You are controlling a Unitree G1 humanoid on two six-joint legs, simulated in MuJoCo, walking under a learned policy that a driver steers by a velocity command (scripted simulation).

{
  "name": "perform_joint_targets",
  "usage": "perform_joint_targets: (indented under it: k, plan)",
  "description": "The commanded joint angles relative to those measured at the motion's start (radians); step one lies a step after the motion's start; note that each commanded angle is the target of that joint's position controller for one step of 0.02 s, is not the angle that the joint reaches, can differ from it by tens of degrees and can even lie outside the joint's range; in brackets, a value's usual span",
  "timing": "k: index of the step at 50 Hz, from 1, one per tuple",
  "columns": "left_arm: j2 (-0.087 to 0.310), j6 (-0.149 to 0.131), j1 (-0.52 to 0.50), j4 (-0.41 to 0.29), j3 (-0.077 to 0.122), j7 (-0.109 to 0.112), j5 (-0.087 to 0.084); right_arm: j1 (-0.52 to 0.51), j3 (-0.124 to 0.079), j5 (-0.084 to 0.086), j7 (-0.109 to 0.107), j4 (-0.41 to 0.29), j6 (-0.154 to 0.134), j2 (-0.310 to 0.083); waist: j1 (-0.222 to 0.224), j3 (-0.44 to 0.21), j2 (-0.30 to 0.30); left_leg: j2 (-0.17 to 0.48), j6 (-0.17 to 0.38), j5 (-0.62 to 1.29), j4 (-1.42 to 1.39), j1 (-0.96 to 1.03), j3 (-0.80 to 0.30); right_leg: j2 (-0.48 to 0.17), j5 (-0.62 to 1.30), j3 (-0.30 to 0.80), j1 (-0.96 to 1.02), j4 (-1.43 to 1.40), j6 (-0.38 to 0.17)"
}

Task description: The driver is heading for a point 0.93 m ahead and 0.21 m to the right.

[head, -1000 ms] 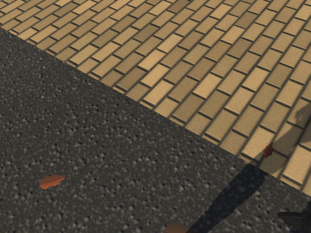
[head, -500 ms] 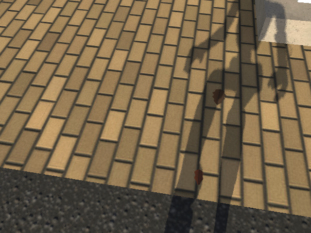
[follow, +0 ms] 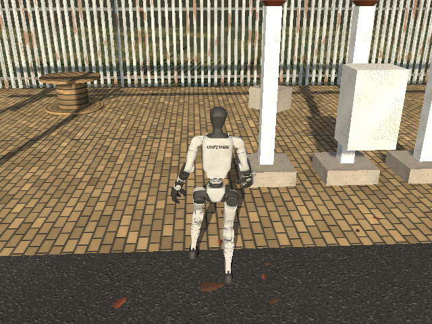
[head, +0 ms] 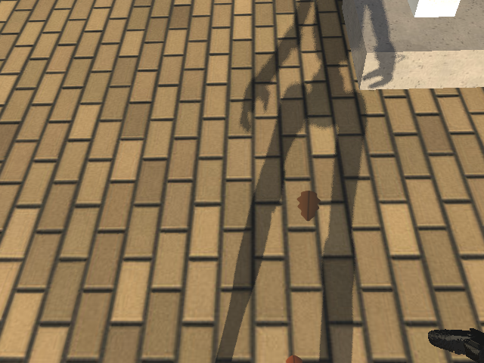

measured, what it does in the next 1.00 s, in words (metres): walks ahead, turning right: left foot, then right foot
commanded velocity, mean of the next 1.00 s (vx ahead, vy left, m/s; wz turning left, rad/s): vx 0.50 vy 0.00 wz -0.55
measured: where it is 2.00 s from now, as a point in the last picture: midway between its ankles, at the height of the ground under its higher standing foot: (370, 229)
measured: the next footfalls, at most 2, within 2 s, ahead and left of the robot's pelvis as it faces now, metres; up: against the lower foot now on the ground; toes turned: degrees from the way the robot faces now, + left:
left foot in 0.12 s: +0.26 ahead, +0.15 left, +0.00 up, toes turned -8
right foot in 0.64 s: +0.47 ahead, -0.18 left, +0.00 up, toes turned -26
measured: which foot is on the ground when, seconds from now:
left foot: up 0.00-0.10, down 0.12-0.64, up 0.66-1.00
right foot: down 0.00-0.14, up 0.16-0.62, down 0.64-1.00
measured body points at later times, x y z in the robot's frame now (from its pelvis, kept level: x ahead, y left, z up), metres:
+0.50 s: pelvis +0.27 +0.02 +0.00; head +0.30 +0.01 +0.45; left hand +0.55 +0.20 -0.08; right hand +0.21 -0.27 -0.13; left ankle +0.22 +0.15 -0.74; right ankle +0.38 -0.18 -0.69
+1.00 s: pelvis +0.53 -0.12 +0.00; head +0.55 -0.15 +0.45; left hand +0.74 +0.09 -0.10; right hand +0.58 -0.45 -0.09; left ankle +0.78 -0.08 -0.69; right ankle +0.43 -0.17 -0.74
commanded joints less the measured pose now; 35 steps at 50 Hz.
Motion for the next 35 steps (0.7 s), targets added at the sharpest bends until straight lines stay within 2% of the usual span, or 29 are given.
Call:
perform_joint_targets:
  k: [1, 4, 5, 6, 7, 8, 9, 10, 11, 12, 13, 15, 17, 20, 23, 25, 27, 29, 30, 31, 32, 33, 34, 35]
  plan:
    - [0.17, -0.009, 0.017, -0.041, 0.051, 0.009, -0.009, -0.085, -0.024, 0.012, 0.008, -0.084, -0.021, -0.092, -0.007, -0.031, -0.123, -0.056, 0.012, 0.052, -0.097, 0.166, 0.022, -0.222, 0.142, 0.2, -0.085, -0.061, -0.133]
    - [0.16, 0.001, 0.007, -0.036, 0.051, 0.012, -0.006, -0.022, -0.044, 0.015, 0.01, -0.075, -0.031, -0.124, -0.049, -0.04, -0.167, -0.062, 0.055, -0.076, -0.134, 0.242, 0.022, -0.244, 0.155, 0.276, -0.024, 0.035, -0.106]
    - [0.138, 0.003, -0.002, -0.039, 0.044, 0.011, -0.003, 0.057, -0.056, 0.011, 0.005, -0.055, -0.035, -0.138, -0.091, -0.071, -0.167, -0.066, 0.08, -0.083, -0.169, 0.354, 0.041, -0.211, 0.191, 0.264, -0.036, 0.104, -0.082]
    - [0.085, 0.001, -0.003, -0.05, 0.024, 0.007, 0.004, 0.176, -0.071, -0.006, -0.001, -0.042, -0.041, -0.174, -0.148, -0.177, -0.125, 0.028, 0.131, -0.1, -0.152, 0.565, -0.033, -0.156, 0.17, 0.211, -0.101, 0.301, -0.046]
    - [0.019, -0.004, 0.094, -0.072, 0.004, 0.008, -0.001, 0.306, -0.091, -0.026, -0.009, -0.029, -0.037, -0.257, -0.143, -0.337, 0.09, 0.258, 0.256, -0.226, -0.184, 0.923, -0.373, -0.029, -0.104, 0.077, -0.379, 0.647, 0.03]
    - [0.057, -0.012, 0.149, -0.085, 0.001, 0.009, -0.022, 0.351, -0.094, -0.003, 0.003, 0.001, -0.024, -0.249, -0.127, -0.38, 0.309, 0.375, 0.342, -0.517, -0.304, 1.013, -0.743, -0.034, -0.348, 0.039, -0.61, 0.868, 0.056]
    - [0.148, -0.008, 0.079, -0.067, 0.023, 0.01, -0.027, 0.298, -0.07, 0.009, 0.0, -0.02, -0.019, -0.155, -0.15, -0.242, 0.162, 0.337, 0.302, -0.648, -0.341, 0.907, -0.651, -0.094, -0.264, 0.059, -0.678, 0.955, 0.067]
    - [0.171, -0.001, -0.014, -0.081, 0.031, 0.009, -0.015, 0.251, -0.059, 0.005, -0.006, -0.026, -0.009, -0.119, -0.156, -0.143, 0.084, 0.296, 0.261, -0.561, -0.342, 0.781, -0.482, -0.128, -0.185, 0.016, -0.674, 0.957, 0.07]
    - [0.16, 0.002, -0.059, -0.092, 0.032, 0.009, -0.004, 0.209, -0.051, -0.004, -0.008, -0.024, -0.004, -0.1, -0.136, -0.079, 0.045, 0.252, 0.247, -0.428, -0.36, 0.662, -0.362, -0.157, -0.128, 0.003, -0.641, 0.915, 0.071]
    - [0.144, 0.005, -0.074, -0.097, 0.035, 0.004, -0.001, 0.185, -0.043, -0.009, -0.011, -0.017, -0.004, -0.078, -0.114, -0.042, 0.055, 0.216, 0.238, -0.332, -0.382, 0.587, -0.271, -0.185, -0.09, 0.004, -0.607, 0.868, 0.068]
    - [0.123, 0.011, -0.062, -0.097, 0.032, -0.001, -0.008, 0.175, -0.041, -0.011, -0.014, -0.012, -0.007, -0.072, -0.097, -0.03, 0.078, 0.193, 0.231, -0.277, -0.407, 0.538, -0.201, -0.203, -0.069, -0.005, -0.564, 0.839, 0.067]
    - [0.082, 0.021, -0.068, -0.102, 0.024, -0.005, -0.01, 0.181, -0.047, -0.002, -0.014, 0.005, -0.017, -0.078, -0.091, -0.022, 0.076, 0.189, 0.247, -0.186, -0.446, 0.513, -0.111, -0.215, -0.044, -0.026, -0.558, 0.791, 0.072]
    - [0.065, 0.024, -0.104, -0.118, 0.017, -0.006, -0.004, 0.192, -0.057, -0.001, -0.016, 0.024, -0.021, -0.108, -0.092, -0.014, 0.046, 0.204, 0.265, -0.099, -0.468, 0.528, -0.048, -0.224, 0.01, -0.028, -0.594, 0.718, 0.083]
    - [0.055, 0.017, -0.152, -0.124, 0.011, -0.019, -0.003, 0.193, -0.063, 0.0, -0.018, 0.042, -0.015, -0.131, -0.103, -0.012, 0.028, 0.19, 0.253, 0.002, -0.475, 0.566, 0.068, -0.224, 0.161, -0.05, -0.593, 0.569, 0.087]
    - [0.036, 0.005, -0.255, -0.144, 0.001, -0.04, -0.003, 0.218, -0.066, 0.006, -0.023, 0.061, -0.004, -0.152, -0.143, 0.016, 0.019, 0.172, 0.225, 0.034, -0.475, 0.584, 0.169, -0.206, 0.28, -0.11, -0.543, 0.399, 0.075]
    - [0.032, 0.004, -0.309, -0.163, -0.002, -0.053, -0.006, 0.251, -0.07, 0.014, -0.023, 0.078, 0.006, -0.17, -0.16, 0.036, 0.015, 0.186, 0.215, 0.047, -0.47, 0.626, 0.202, -0.197, 0.279, -0.139, -0.529, 0.326, 0.061]
    - [0.044, 0.005, -0.338, -0.182, 0.002, -0.063, -0.008, 0.266, -0.077, 0.026, -0.022, 0.09, 0.019, -0.189, -0.156, 0.047, 0.021, 0.208, 0.203, 0.136, -0.439, 0.685, 0.227, -0.182, 0.222, -0.163, -0.517, 0.277, 0.035]
    - [0.078, 0.009, -0.305, -0.186, 0.02, -0.067, 0.0, 0.262, -0.086, 0.037, -0.027, 0.091, 0.031, -0.221, -0.114, 0.007, 0.049, 0.212, 0.183, 0.459, -0.324, 0.733, 0.266, -0.125, 0.117, -0.214, -0.423, 0.253, -0.005]
    - [0.107, 0.014, -0.235, -0.173, 0.036, -0.065, 0.002, 0.258, -0.091, 0.042, -0.031, 0.089, 0.039, -0.235, -0.066, -0.042, 0.063, 0.206, 0.172, 0.62, -0.203, 0.738, 0.286, -0.085, 0.072, -0.239, -0.322, 0.245, -0.031]
    - [0.149, 0.017, -0.085, -0.134, 0.063, -0.058, 0.0, 0.244, -0.088, 0.046, -0.036, 0.084, 0.045, -0.229, 0.022, -0.119, 0.046, 0.18, 0.147, 0.663, -0.01, 0.675, 0.317, -0.043, 0.122, -0.253, -0.112, 0.183, -0.068]
    - [0.217, 0.028, 0.097, -0.086, 0.097, -0.039, -0.005, 0.254, -0.072, 0.027, -0.04, 0.072, 0.042, -0.191, 0.104, -0.209, -0.021, 0.145, 0.106, 0.435, 0.273, 0.45, 0.317, -0.088, 0.142, -0.134, 0.202, 0.167, -0.115]
    - [0.342, 0.022, 0.066, -0.09, 0.111, -0.029, -0.018, 0.354, -0.02, -0.022, -0.024, 0.008, 0.02, -0.037, -0.03, -0.288, -0.318, -0.045, 0.044, -0.547, 0.645, -0.022, 0.262, -0.366, 0.022, 0.421, 0.544, 0.117, -0.297]
    - [0.268, 0.004, 0.104, -0.124, 0.087, -0.034, -0.011, 0.26, -0.024, 0.01, -0.011, -0.006, -0.019, -0.104, 0.046, -0.445, -0.219, -0.084, 0.051, -0.624, 0.774, -0.138, 0.024, -0.443, -0.169, 0.707, 0.591, -0.05, -0.357]
    - [0.21, -0.012, 0.072, -0.107, 0.067, -0.039, 0.0, 0.148, -0.04, 0.05, -0.004, -0.038, -0.039, -0.163, 0.064, -0.291, -0.156, -0.035, 0.071, -0.518, 0.758, -0.216, 0.01, -0.414, -0.107, 0.566, 0.493, -0.083, -0.295]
